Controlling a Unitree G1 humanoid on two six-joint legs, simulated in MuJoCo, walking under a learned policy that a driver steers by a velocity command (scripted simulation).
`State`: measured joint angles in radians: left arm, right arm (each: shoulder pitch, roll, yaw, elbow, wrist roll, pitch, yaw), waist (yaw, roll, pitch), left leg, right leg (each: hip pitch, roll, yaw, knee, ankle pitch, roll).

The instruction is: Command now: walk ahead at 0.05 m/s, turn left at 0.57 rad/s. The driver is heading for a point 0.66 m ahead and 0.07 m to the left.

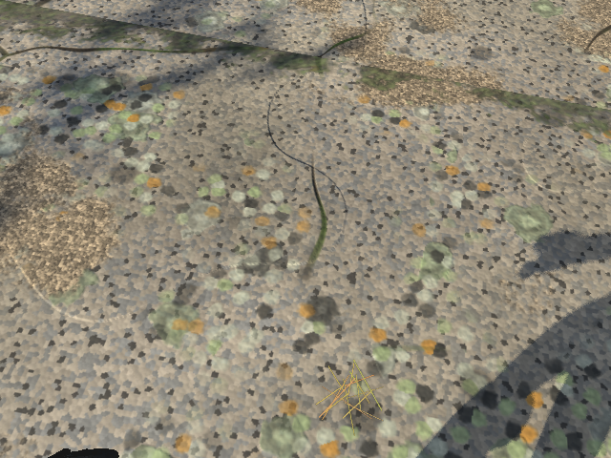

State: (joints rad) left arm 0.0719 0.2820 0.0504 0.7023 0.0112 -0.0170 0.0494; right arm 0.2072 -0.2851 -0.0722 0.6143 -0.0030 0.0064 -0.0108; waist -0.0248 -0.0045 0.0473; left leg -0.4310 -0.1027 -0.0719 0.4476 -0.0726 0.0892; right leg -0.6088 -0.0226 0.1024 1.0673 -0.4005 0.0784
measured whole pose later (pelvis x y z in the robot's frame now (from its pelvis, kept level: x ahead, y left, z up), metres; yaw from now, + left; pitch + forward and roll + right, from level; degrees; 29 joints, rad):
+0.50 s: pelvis +0.02 -0.05 +0.01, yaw +17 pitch +1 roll +1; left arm 0.17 0.23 0.05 0.69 0.01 0.01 0.06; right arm 0.19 -0.31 -0.09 0.60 0.01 0.07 -0.02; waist 0.02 0.03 0.04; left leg -0.50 -0.02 -0.05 1.02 -0.42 -0.10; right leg -0.27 -0.05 -0.04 0.48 -0.23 -0.01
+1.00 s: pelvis +0.00 -0.03 +0.00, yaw +20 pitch +0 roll +1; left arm 0.23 0.24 0.04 0.82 0.01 0.01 0.03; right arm 0.17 -0.20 -0.02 0.70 -0.02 0.00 0.00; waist 0.01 0.01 0.01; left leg -0.26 -0.04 -0.01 0.53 -0.26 0.02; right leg -0.24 -0.05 0.02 0.54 -0.30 0.04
